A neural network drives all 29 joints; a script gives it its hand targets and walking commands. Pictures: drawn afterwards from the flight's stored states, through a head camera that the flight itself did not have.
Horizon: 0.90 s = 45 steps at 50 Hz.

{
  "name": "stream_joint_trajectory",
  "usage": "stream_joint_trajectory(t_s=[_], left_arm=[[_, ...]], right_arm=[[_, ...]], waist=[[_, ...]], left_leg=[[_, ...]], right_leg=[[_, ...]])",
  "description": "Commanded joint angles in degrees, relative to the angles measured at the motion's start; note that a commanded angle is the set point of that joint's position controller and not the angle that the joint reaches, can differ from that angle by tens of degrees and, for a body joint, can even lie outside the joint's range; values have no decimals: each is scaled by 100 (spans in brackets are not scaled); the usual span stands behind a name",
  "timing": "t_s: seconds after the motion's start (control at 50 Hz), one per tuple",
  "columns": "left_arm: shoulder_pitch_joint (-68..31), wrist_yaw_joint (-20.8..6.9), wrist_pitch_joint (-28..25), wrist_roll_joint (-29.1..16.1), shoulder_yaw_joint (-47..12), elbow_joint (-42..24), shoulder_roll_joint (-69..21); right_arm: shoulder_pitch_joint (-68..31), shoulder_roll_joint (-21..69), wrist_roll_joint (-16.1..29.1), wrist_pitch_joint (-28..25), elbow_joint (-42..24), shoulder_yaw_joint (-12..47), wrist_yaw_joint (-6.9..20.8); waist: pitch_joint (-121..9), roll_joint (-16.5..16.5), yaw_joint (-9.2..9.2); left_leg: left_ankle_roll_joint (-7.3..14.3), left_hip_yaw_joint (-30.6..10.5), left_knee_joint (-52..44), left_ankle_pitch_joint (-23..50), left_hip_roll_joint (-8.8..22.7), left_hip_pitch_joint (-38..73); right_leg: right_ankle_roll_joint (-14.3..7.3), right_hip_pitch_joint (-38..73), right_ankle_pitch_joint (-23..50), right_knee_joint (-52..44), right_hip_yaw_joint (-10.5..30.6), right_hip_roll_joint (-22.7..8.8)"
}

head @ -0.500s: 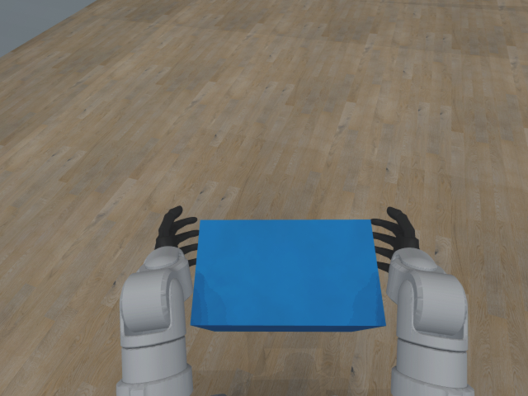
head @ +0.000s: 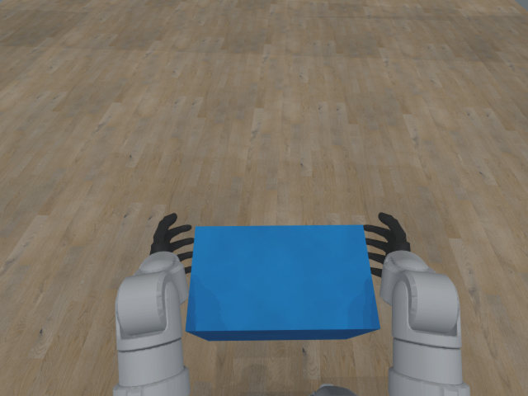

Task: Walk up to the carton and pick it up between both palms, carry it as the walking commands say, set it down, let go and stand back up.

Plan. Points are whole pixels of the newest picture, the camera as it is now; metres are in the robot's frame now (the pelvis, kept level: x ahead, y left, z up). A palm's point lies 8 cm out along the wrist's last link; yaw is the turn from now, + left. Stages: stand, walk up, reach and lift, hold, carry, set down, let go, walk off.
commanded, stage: carry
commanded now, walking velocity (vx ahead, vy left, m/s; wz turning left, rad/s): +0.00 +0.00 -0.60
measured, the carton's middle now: (278, 288) +0.29 +0.02 -0.02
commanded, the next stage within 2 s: none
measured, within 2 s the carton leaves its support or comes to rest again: neither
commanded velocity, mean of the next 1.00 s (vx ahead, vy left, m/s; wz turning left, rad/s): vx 0.00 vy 0.00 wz -0.60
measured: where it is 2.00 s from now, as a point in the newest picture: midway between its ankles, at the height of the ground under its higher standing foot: outside the picture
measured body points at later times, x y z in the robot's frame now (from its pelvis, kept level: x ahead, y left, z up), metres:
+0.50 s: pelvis -0.04 -0.05 -0.01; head -0.01 -0.05 +0.44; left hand +0.29 +0.02 +0.06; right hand +0.19 -0.30 +0.07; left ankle -0.01 +0.06 -0.74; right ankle +0.01 -0.14 -0.74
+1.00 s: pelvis -0.11 -0.09 -0.01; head -0.08 -0.12 +0.44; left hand +0.23 -0.15 +0.05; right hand +0.02 -0.40 +0.05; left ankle -0.03 +0.02 -0.69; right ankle -0.10 -0.19 -0.74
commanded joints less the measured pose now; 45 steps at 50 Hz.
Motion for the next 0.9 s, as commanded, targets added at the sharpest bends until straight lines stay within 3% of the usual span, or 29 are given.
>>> stream_joint_trajectory(t_s=[0.0, 0.06, 0.08, 0.1, 0.12, 0.14, 0.16, 0.18, 0.22, 0.28, 0.36, 0.44, 0.46, 0.48, 0.5, 0.52, 0.54, 0.56, 0.58, 0.6, 0.64, 0.7, 0.74, 0.76, 0.78, 0.8, 0.82, 0.84, 0.88], left_arm=[[-3221, -2562, 94, -2747, -4522, -256, -5298], [-3041, -2564, 165, -2741, -4446, -183, -5265], [-2924, -2568, 176, -2725, -4431, -129, -5282], [-2797, -2574, 173, -2703, -4402, -68, -5271], [-2658, -2586, 170, -2652, -4358, -3, -5238], [-2362, -2569, 149, -2487, -4272, 131, -5130], [-2205, -2555, 127, -2422, -4053, 236, -5271], [-2295, -2559, 63, -2422, -4072, 183, -5326], [-2801, -2524, -85, -2423, -4218, -283, -5363], [-2881, -2447, -136, -2394, -4177, -584, -5418], [-2590, -2388, -81, -2257, -4148, -487, -5261], [-2598, -2410, -25, -2263, -4177, -270, -5165], [-2622, -2418, -8, -2295, -4177, -213, -5143], [-2620, -2429, 5, -2320, -4177, -146, -5141], [-2681, -2439, 17, -2342, -4175, -145, -5155], [-2934, -2464, 25, -2413, -4215, -210, -5120], [-3101, -2470, 17, -2485, -4343, -227, -5159], [-3198, -2482, 12, -2543, -4419, -243, -5212], [-3273, -2501, 12, -2632, -4452, -227, -5263], [-3252, -2521, 39, -2682, -4436, -171, -5312], [-3259, -2544, 99, -2760, -4435, -225, -5278], [-3113, -2540, 191, -2795, -4386, -179, -5222], [-2911, -2529, 232, -2761, -4334, -110, -5258], [-2790, -2527, 236, -2745, -4319, -84, -5276], [-2688, -2532, 230, -2722, -4281, -45, -5262], [-2565, -2543, 232, -2667, -4216, 30, -5217], [-2310, -2518, 183, -2497, -4143, 158, -5167], [-2210, -2529, 182, -2446, -4066, 275, -5316], [-2672, -2526, 14, -2485, -4234, -218, -5421]], right_arm=[[-2811, 5449, 2408, 19, -561, 3971, 1967], [-2644, 5393, 2349, 67, -563, 3976, 1911], [-2627, 5384, 2337, 81, -569, 3984, 1900], [-2542, 5373, 2294, 95, -537, 3977, 1898], [-2522, 5315, 2268, 111, -505, 3981, 1900], [-2474, 5371, 2317, 142, -527, 4045, 1941], [-2679, 5467, 2538, 130, -529, 4185, 1968], [-2883, 5546, 2683, 68, -624, 4374, 1984], [-3266, 5690, 2905, -17, -827, 4545, 2012], [-3409, 5698, 3060, -28, -1104, 4542, 2035], [-2991, 5545, 3017, 51, -881, 4428, 2085], [-2844, 5495, 2907, 66, -582, 4246, 2126], [-2774, 5499, 2868, 58, -483, 4170, 2129], [-2723, 5483, 2825, 47, -396, 4073, 2132], [-2653, 5475, 2772, 24, -303, 4009, 2146], [-2687, 5526, 2697, -39, -134, 4000, 2148], [-2714, 5527, 2691, -39, -191, 3991, 2142], [-2771, 5510, 2641, -41, -263, 3937, 2125], [-2885, 5495, 2588, -48, -412, 3920, 2099], [-2904, 5502, 2526, -36, -444, 3891, 2067], [-2900, 5449, 2453, -20, -551, 3841, 1999], [-2682, 5346, 2357, 45, -504, 3821, 1930], [-2602, 5321, 2336, 73, -524, 3878, 1916], [-2565, 5317, 2320, 88, -532, 3910, 1915], [-2500, 5317, 2286, 101, -512, 3940, 1920], [-2505, 5269, 2281, 123, -484, 3982, 1933], [-2652, 5410, 2435, 157, -618, 4101, 1980], [-2791, 5526, 2560, 150, -524, 4228, 1982], [-3176, 5680, 2794, 55, -790, 4458, 2031]], waist=[[-1623, 1302, -317], [-1719, 1379, -355], [-1772, 1302, -306], [-1857, 942, -278], [-2056, 266, -216], [-2206, -1751, -238], [-2283, -1694, -152], [-2300, -1299, -159], [-2225, -811, -203], [-2408, -754, -160], [-2453, -660, -131], [-2306, -732, -148], [-2326, -674, -183], [-2344, -437, -173], [-2194, 535, -178], [-1684, 1880, -215], [-1436, 1285, -229], [-1479, 669, -231], [-1554, 435, -200], [-1602, 665, -178], [-1646, 1087, -245], [-1689, 1285, -329], [-1738, 1327, -285], [-1778, 1180, -222], [-1882, 700, -174], [-1985, -294, -125], [-1970, -1971, -142], [-2160, -1462, -136], [-2236, -836, -180]], left_leg=[[633, -269, -413, 3183, 1155, 1360], [552, -135, -42, 3365, 1350, 1334], [385, 52, 301, 3195, 1283, 1189], [126, 241, 879, 2885, 1116, 900], [-205, 252, 1647, 1757, 979, 50], [-716, 297, 2793, -1356, 217, -1780], [-681, -365, 3289, -2386, -55, -2247], [-583, -554, 3450, -2263, -61, -2324], [-438, -631, 3375, -1599, -21, -2181], [-410, -524, 2913, -979, -209, -1640], [-247, -597, 1926, -950, -455, -1134], [-133, -492, 343, -688, -698, -124], [-118, -516, -417, -247, -565, 518], [-45, -844, -875, -83, -110, 1276], [326, -1939, -1267, -157, 1051, 1735], [1051, -2810, -1476, 906, 2348, 1257], [1330, -2363, -1236, 2069, 2368, 996], [1232, -1782, -1001, 2584, 1983, 950], [1001, -1214, -818, 2747, 1634, 1018], [832, -834, -713, 2823, 1428, 1212], [712, -360, -546, 3007, 1191, 1360], [676, -158, -371, 3143, 1334, 1258], [530, 5, -25, 3029, 1386, 1182], [315, 188, 351, 2669, 1293, 984], [33, 362, 997, 2004, 1109, 574], [-299, 283, 1825, 356, 922, -523], [-695, 223, 2724, -2082, 8, -2170], [-588, -411, 3151, -2254, 5, -2270], [-400, -585, 3278, -1746, -10, -2184]], right_leg=[[97, 77, -126, -441, -297, -71], [17, 617, -15, -1542, -547, 32], [-25, 978, 397, -2226, -628, 120], [-41, 1496, 914, -2927, -410, 121], [-107, 2427, 1854, -3288, 361, -464], [-883, 3532, 5409, -3042, 2676, -2192], [-1383, 3956, 6808, -2522, 2553, -2110], [-1389, 3955, 6711, -2366, 2163, -1852], [-1256, 3464, 5116, -2670, 1826, -1546], [-1316, 2926, 3596, -3025, 1640, -1352], [-1367, 2798, 2921, -3286, 2102, -1462], [-1107, 2246, 2524, -3285, 2202, -1193], [-885, 1876, 2258, -3156, 2081, -1021], [-615, 1299, 1799, -2913, 1881, -770], [-277, 437, 893, -2129, 1279, -219], [-208, -406, -546, -653, 295, 374], [-222, -520, -768, 291, 322, -45], [-186, -448, -486, 667, 395, -129], [-124, -385, -228, 763, 353, -166], [-63, -433, -76, 552, 231, -182], [36, -240, -121, -49, -111, -71], [19, 351, -156, -1044, -384, 4], [-34, 762, 80, -1846, -538, 115], [-64, 1167, 594, -2537, -528, 177], [-82, 1790, 1119, -3193, -165, 22], [-224, 2670, 2405, -3400, 1029, -932], [-1128, 3517, 5550, -3152, 2940, -2221], [-1377, 3885, 6257, -2642, 2431, -1932], [-1260, 3578, 5275, -2643, 1862, -1529]])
